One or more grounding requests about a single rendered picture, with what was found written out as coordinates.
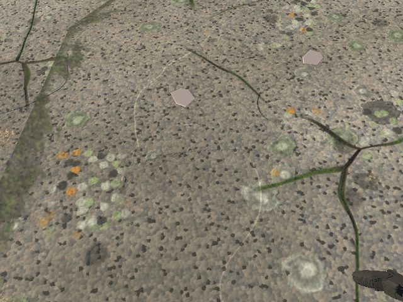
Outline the robot right hand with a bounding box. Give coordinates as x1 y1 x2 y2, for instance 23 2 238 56
352 269 403 302

